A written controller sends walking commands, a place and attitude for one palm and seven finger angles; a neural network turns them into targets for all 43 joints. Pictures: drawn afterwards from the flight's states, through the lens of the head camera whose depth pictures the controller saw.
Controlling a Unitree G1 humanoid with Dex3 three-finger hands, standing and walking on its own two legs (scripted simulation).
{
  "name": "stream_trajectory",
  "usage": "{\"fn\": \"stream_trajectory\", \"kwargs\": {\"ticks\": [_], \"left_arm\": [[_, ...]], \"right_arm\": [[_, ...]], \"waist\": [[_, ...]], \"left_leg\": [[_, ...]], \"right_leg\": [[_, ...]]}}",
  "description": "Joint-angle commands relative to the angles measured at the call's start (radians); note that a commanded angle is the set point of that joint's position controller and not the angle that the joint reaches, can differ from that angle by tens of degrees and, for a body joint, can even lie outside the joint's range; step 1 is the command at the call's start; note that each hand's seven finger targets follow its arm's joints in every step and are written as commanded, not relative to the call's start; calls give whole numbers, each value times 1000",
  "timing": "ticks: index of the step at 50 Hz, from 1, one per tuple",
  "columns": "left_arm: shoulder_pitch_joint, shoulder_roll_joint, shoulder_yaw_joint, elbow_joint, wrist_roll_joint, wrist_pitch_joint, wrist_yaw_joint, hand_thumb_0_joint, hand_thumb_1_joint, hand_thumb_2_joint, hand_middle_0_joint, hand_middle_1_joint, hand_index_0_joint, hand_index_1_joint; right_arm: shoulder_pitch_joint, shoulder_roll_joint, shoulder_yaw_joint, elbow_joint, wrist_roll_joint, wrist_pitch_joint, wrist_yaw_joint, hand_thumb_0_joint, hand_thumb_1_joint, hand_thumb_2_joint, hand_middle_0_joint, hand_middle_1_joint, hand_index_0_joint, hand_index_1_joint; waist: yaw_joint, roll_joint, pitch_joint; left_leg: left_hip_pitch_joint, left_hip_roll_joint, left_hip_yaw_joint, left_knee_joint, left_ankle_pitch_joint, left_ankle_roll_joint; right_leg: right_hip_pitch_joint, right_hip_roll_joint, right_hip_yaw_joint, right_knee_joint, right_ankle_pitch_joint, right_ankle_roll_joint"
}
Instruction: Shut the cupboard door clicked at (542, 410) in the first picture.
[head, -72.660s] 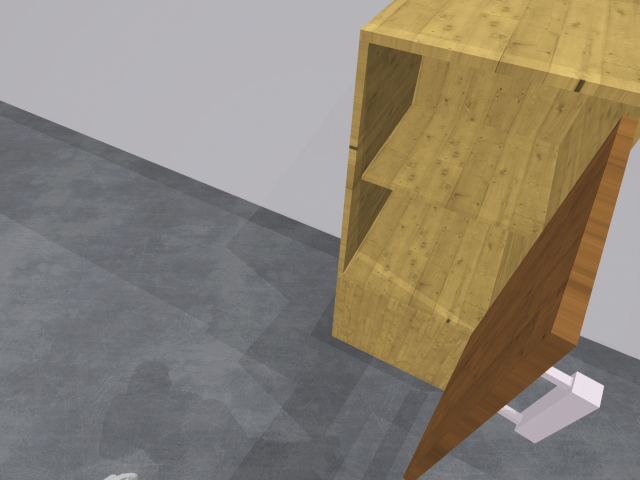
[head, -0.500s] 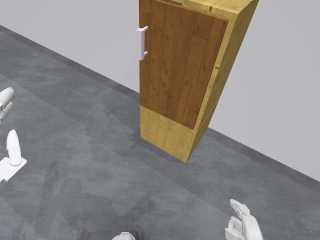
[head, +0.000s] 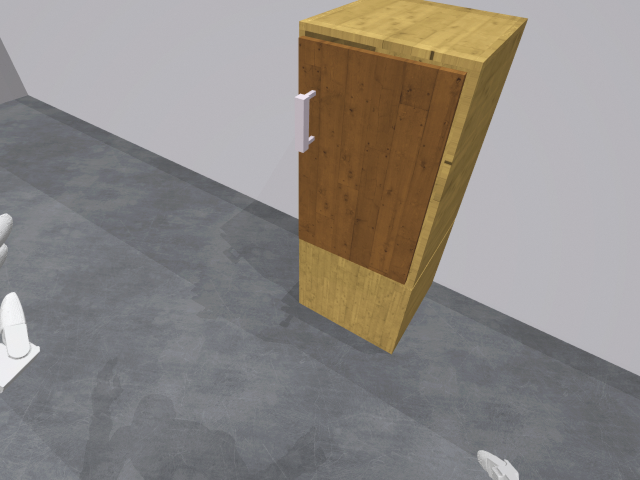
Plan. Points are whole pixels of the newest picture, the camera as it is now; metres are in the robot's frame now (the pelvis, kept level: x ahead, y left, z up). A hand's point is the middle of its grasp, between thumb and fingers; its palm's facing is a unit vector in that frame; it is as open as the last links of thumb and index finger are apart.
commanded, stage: stop stepping back and stand still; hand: left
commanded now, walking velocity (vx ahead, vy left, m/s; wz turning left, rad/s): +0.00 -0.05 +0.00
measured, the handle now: (306, 120) +0.87 +0.08 +0.06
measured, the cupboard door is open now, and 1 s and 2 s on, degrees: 2 2 2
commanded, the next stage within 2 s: let the arm hang, fingers relaxed in 0.08 s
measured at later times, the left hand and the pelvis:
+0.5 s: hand out of the picture +0.04 +0.17 -0.17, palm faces +0.01 -0.99 -0.15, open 7.1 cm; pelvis +0.00 +0.00 +0.01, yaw +1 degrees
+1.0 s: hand out of the picture -0.02 +0.17 -0.16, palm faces +0.03 -0.98 -0.22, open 7.4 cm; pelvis +0.01 -0.01 +0.01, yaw +0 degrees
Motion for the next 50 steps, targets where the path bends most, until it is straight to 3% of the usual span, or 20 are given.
{"fn": "stream_trajectory", "kwargs": {"ticks": [1, 2, 3, 4, 6, 7, 8, 9, 10, 11, 13, 16, 19, 21, 26, 34, 39, 47, 50], "left_arm": [[-276, 127, 61, -68, 6, -31, 25, 0, 900, 900, -200, -300, -200, -300], [-304, 133, 59, -97, 8, -35, 20, 0, 900, 900, -200, -300, -200, -300], [-308, 121, 56, -108, 13, -36, 20, 0, 900, 900, -200, -300, -200, -300], [-320, 120, 54, -125, 16, -37, 19, 0, 900, 900, -200, -300, -200, -300], [-290, 123, 59, -175, 22, -42, 20, 0, 900, 900, -200, -300, -200, -300], [-264, 147, 86, -218, 26, -45, 22, 0, 900, 900, -200, -300, -200, -300], [-207, 126, 77, -216, 23, -43, 20, 0, 900, 900, -200, -300, -200, -300], [-178, -77, -300, 669, 97, 117, -123, 0, 900, 900, -200, -300, -200, -300], [-187, -94, -309, 697, 74, 199, -142, 0, 900, 900, -200, -300, -200, -300], [-244, -120, -332, 707, 71, 208, -146, 0, 900, 900, -200, -300, -200, -300], [-293, -88, -344, 786, 77, 209, -150, 0, 900, 900, -200, -300, -200, -300], [-323, -57, -359, 955, 74, 213, -150, 0, 900, 900, -200, -300, -200, -300], [-324, -70, -378, 1144, 70, 217, -145, 0, 900, 900, -200, -300, -200, -300], [-322, -86, -389, 1258, 69, 213, -144, 0, 900, 900, -200, -300, -200, -300], [-257, -129, -394, 1468, 64, 202, -140, 0, 900, 900, -200, -300, -200, -300], [-202, -154, -409, 1625, 63, 201, -133, 0, 900, 900, -200, -300, -200, -300], [-176, -165, -412, 1654, 64, 198, -126, 0, 900, 900, -200, -300, -200, -300], [-177, -183, -414, 1652, 65, 195, -115, 0, 900, 900, -200, -300, -200, -300], [-192, -197, -415, 1646, 64, 198, -114, 0, 900, 900, -200, -300, -200, -300]], "right_arm": [[-144, -137, -53, -140, 14, -71, -35, 0, -900, -900, 200, 300, 200, 300], [-154, -141, -45, -143, 13, -82, -39, 0, -900, -900, 200, 300, 200, 300], [-150, -134, -36, -147, 7, -88, -41, 0, -900, -900, 200, 300, 200, 300], [-151, -125, -34, -150, 1, -93, -40, 0, -900, -900, 200, 300, 200, 300], [-152, -117, -38, -158, -2, -102, -33, 0, -900, -900, 200, 300, 200, 300], [-148, -122, -44, -165, -3, -106, -28, 0, -900, -900, 200, 300, 200, 300], [-149, -112, -41, -174, -3, -105, -22, 0, -900, -900, 200, 300, 200, 300], [-206, -302, -84, 51, 1, -120, 56, 0, -900, -900, 200, 300, 200, 300], [-124, -213, -77, 47, 17, -58, 59, 0, -900, -900, 200, 300, 200, 300], [-95, -200, -70, 49, 10, -37, 59, 0, -900, -900, 200, 300, 200, 300], [-97, -237, -64, 45, 0, -8, 57, 0, -900, -900, 200, 300, 200, 300], [-143, -258, -50, 66, -13, 17, 55, 0, -900, -900, 200, 300, 200, 300], [-146, -208, -34, 127, -21, 43, 56, 0, -900, -900, 200, 300, 200, 300], [-128, -182, -29, 178, -23, 55, 54, 0, -900, -900, 200, 300, 200, 300], [-66, -136, -31, 290, -18, 61, 37, 0, -900, -900, 200, 300, 200, 300], [10, -148, -47, 395, -6, 72, 21, 0, -900, -900, 200, 300, 200, 300], [30, -134, -49, 422, -7, 74, 22, 0, -900, -900, 200, 300, 200, 300], [37, -96, -40, 444, -7, 72, 25, 0, -900, -900, 200, 300, 200, 300], [42, -75, -36, 450, -11, 74, 26, 0, -900, -900, 200, 300, 200, 300]], "waist": [[-26, 30, 91], [-26, 131, 95], [-18, 177, 105], [-6, 154, 104], [8, 122, 39], [11, 147, -3], [9, 139, -22], [-4, 36, 72], [-7, -23, -48], [-8, -51, -65], [-7, -139, -44], [7, -136, 1], [9, -61, 27], [0, 30, 44], [-3, 126, 39], [-11, 2, 138], [-9, -71, 147], [-3, -58, 190], [-5, -56, 222]], "left_leg": [[238, 125, -162, -207, -111, 31], [183, 167, -273, -360, -308, 23], [107, 204, -379, -482, -448, 26], [65, 224, -403, -529, -494, 22], [55, 199, -300, -505, -438, 19], [67, 164, -230, -467, -383, 11], [59, 132, -179, -430, -335, -3], [60, 114, -147, -107, 154, 39], [193, 111, -84, -34, 268, 18], [211, 114, -103, -13, 233, 20], [190, 136, -165, -48, 297, 49], [113, 140, -226, -159, 199, 71], [116, 102, -190, -204, 113, 52], [156, 88, -173, -226, 68, 39], [230, 87, -155, -247, 51, 38], [248, 107, -159, -283, -25, 51], [256, 99, -135, -265, -3, 52], [251, 96, -113, -245, 86, 51], [226, 92, -110, -252, 67, 45]], "right_leg": [[-281, -88, 50, -88, -40, -18], [-234, -39, 4, 2, -74, 7], [-174, -6, -2, 76, -57, 18], [-138, -8, 4, 97, -47, 16], [-49, -12, -10, 17, -30, 3], [-8, -14, -16, -44, -12, -5], [22, -25, -14, -90, 5, -14], [-129, -134, 32, -55, 264, -30], [-147, -164, 106, -76, 294, -41], [-205, -166, 93, -65, 186, -57], [-196, -117, 53, -19, 113, -47], [-117, -97, 60, -20, 66, -40], [-89, -120, 96, -88, 59, -47], [-108, -125, 111, -127, 44, -53], [-86, -130, 116, -193, 78, -64], [-121, -123, 102, -244, 32, -65], [-134, -130, 107, -257, 11, -64], [-136, -134, 109, -254, 73, -53], [-140, -136, 108, -258, 54, -52]]}}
